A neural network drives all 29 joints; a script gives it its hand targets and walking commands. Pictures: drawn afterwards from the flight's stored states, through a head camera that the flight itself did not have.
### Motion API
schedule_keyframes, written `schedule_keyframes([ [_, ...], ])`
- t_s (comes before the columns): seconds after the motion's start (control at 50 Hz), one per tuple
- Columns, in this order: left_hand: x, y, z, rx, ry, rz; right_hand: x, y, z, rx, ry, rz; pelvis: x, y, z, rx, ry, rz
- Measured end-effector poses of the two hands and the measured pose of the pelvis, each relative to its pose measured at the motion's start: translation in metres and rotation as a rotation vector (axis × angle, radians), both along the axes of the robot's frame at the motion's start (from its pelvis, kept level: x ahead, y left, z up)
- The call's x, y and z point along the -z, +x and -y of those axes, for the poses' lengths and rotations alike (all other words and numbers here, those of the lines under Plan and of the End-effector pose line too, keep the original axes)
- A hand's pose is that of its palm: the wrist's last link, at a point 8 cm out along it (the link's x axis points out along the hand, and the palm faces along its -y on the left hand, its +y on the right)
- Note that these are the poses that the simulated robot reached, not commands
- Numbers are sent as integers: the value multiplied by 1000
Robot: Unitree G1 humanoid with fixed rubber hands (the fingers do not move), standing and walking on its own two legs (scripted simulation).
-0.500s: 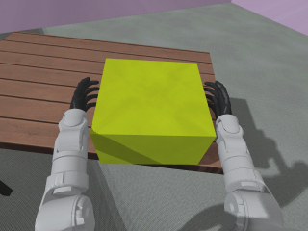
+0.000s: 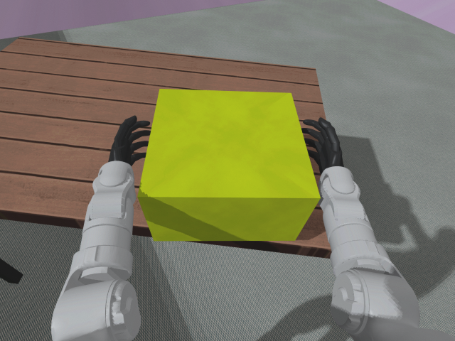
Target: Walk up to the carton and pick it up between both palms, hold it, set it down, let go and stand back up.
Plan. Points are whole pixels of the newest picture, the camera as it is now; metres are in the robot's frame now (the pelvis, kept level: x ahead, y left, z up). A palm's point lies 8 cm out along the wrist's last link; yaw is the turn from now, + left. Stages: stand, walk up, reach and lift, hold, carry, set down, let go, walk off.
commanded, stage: set down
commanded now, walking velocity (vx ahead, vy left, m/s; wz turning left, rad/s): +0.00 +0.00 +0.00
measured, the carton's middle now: (226, 163) +0.44 +0.00 +0.06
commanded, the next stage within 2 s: none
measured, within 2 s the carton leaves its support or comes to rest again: rests again in 0.92 s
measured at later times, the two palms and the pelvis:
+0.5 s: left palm (134, 160) +0.42 +0.17 +0.09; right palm (333, 163) +0.41 -0.20 +0.10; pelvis +0.00 +0.00 +0.00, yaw -1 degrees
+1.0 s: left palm (142, 165) +0.43 +0.17 +0.06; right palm (327, 168) +0.42 -0.20 +0.07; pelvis +0.01 -0.01 +0.00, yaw -2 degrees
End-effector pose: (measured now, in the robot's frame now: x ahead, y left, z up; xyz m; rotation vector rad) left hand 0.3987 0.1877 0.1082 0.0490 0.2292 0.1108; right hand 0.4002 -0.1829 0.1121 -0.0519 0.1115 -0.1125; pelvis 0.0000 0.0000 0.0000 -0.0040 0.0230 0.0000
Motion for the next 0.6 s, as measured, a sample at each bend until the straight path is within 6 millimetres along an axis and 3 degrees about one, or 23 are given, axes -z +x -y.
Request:
schedule_keyframes([
  [0.32,8,11,8,11,-23,-32,2,5,8,15,5,-31,0,-4,1,10,3,-39],
  [0.6,24,22,14,15,-23,-68,20,14,14,19,14,-66,1,0,2,22,7,-101],
])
